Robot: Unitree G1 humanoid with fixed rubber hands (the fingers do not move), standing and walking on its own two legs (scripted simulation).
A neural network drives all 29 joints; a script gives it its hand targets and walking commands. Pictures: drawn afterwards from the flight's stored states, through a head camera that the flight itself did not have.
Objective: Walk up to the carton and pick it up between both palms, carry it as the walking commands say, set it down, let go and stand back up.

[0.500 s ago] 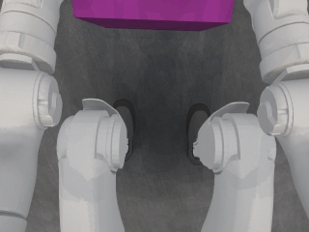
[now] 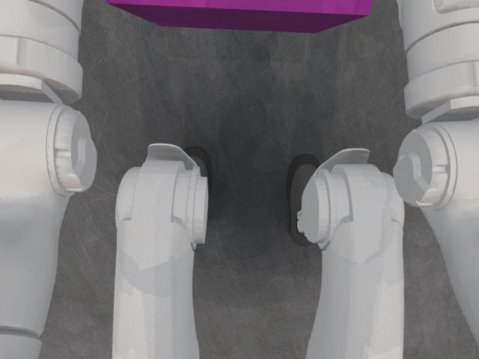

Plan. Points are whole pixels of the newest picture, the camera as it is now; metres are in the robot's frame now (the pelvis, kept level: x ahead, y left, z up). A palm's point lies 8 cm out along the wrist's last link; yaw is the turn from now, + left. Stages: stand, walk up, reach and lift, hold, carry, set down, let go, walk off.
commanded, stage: reach and lift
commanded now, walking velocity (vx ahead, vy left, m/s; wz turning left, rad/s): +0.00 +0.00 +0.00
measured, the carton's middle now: out of the picture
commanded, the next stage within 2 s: none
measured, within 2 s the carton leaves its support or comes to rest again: neither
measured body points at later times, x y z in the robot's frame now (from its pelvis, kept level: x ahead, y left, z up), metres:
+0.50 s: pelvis +0.00 -0.01 +0.04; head +0.37 +0.01 +0.28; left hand +0.58 +0.20 -0.10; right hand +0.58 -0.15 -0.10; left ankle +0.13 +0.12 -0.35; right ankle +0.13 -0.13 -0.35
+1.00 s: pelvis -0.02 +0.00 +0.08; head +0.35 +0.02 +0.33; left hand +0.56 +0.20 -0.04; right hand +0.56 -0.14 -0.04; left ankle +0.13 +0.12 -0.35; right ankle +0.13 -0.13 -0.35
